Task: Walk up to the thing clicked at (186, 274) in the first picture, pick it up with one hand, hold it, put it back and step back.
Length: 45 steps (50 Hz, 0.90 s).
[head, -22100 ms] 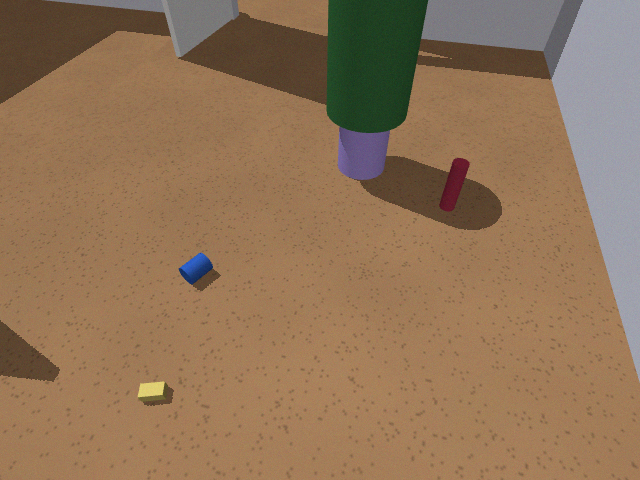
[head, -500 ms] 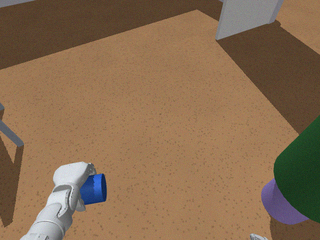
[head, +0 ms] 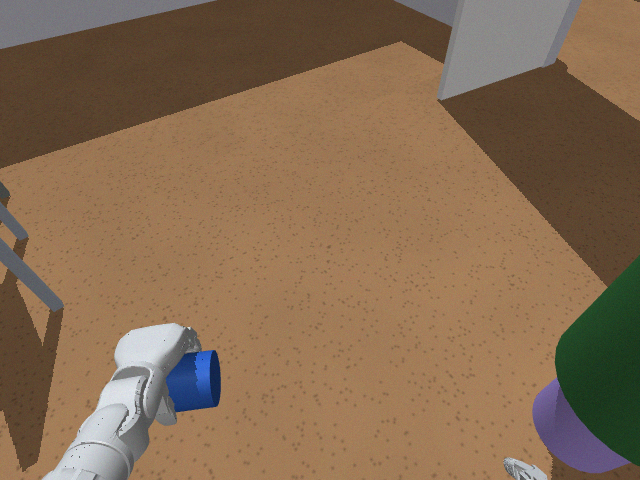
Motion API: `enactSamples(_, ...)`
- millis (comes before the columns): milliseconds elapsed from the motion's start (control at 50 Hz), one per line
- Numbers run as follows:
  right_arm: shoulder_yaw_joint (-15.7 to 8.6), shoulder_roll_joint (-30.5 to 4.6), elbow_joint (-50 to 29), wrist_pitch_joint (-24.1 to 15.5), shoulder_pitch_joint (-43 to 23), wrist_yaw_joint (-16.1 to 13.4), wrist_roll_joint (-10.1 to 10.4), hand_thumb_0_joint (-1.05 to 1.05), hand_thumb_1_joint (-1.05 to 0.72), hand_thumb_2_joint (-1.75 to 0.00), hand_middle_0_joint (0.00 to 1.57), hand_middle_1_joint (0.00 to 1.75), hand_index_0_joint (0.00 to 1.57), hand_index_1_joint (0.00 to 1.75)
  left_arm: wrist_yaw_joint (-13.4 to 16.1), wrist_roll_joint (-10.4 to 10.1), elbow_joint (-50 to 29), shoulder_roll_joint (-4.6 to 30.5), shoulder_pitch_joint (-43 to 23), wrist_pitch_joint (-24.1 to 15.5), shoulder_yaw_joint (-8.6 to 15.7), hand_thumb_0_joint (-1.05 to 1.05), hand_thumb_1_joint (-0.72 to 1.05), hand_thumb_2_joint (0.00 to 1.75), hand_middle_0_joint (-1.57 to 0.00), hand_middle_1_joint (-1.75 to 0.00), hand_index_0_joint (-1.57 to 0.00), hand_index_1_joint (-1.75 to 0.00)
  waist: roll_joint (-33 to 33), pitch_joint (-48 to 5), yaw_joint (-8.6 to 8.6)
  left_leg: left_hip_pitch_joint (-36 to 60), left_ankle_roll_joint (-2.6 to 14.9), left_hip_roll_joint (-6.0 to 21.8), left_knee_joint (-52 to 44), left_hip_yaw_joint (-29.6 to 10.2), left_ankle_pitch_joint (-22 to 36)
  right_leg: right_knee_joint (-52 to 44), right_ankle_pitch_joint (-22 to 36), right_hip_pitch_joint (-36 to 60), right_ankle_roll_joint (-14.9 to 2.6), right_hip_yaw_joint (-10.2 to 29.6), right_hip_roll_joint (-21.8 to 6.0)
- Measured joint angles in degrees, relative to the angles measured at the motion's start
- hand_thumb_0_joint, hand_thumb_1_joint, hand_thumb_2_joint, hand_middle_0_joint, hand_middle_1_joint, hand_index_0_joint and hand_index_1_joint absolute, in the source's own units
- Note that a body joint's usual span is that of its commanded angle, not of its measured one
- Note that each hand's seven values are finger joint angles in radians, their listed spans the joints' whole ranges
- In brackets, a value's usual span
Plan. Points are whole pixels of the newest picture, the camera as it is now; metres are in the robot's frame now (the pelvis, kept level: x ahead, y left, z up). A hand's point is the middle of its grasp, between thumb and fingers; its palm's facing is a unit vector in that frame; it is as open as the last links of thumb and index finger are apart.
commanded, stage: hold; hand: left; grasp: from above
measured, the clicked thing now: (181, 382) +0.31 +0.21 -0.10
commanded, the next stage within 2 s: crouch in 1.54 s
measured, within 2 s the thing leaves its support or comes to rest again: neither
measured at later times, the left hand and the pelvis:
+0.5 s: hand (155, 382) +0.29 +0.22 -0.05, palm faces -0.46 -0.06 -0.89, open 10.2 cm; pelvis +0.00 +0.00 +0.01, yaw +0 degrees
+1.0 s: hand (152, 389) +0.28 +0.22 -0.03, palm faces -0.46 -0.07 -0.88, open 10.1 cm; pelvis -0.01 +0.00 +0.01, yaw +0 degrees
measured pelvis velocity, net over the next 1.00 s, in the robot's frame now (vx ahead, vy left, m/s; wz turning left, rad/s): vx -0.01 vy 0.00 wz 0.00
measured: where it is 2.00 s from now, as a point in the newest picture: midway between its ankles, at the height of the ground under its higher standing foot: outside the picture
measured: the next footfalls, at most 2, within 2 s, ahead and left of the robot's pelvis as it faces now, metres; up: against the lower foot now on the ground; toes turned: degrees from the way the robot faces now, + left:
none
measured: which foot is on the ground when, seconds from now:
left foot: down 0.00-1.00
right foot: down 0.00-1.00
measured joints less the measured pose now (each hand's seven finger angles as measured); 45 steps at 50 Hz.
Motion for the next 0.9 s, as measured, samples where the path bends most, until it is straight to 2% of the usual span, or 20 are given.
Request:
enactSamples(420,0.2,0.1,-1.3,1.4,-0.5,0.4,0.2,0.01,-0.89,-0.89,0.21,0.30,0.20,0.30,-3.3,0.5,-3.1,0.5,1.3,-0.8,-0.1,0.01,0.00,0.29,-0.87,-0.11,-0.88,-0.15,0.4,1.3,0.95,4.9,0.10,-0.2,-4.8,0.2,2.3,-4.6,2.3,4.7,0.05,0.3,-0.2)
enactSamples(900,0.7,0.0,-1.8,1.8,-2.2,-0.4,0.6,0.01,-0.89,-0.89,0.21,0.30,0.20,0.30,-6.2,-0.3,-7.5,1.0,3.2,-1.3,0.3,0.01,0.01,0.27,-0.87,-0.09,-0.88,-0.14,1.2,2.2,1.82,8.0,-0.18,-0.2,-7.7,0.0,4.1,-6.9,3.7,7.6,-0.23,0.1,-0.2)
